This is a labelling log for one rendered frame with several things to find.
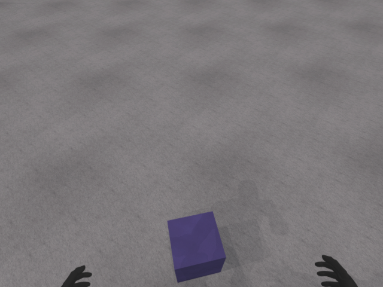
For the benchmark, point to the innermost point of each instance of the robot left hand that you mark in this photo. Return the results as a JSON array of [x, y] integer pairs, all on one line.
[[75, 275]]

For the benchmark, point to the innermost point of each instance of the carton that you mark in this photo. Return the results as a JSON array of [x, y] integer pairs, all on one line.
[[196, 245]]

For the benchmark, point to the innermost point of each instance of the robot right hand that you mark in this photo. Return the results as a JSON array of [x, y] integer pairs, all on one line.
[[340, 274]]

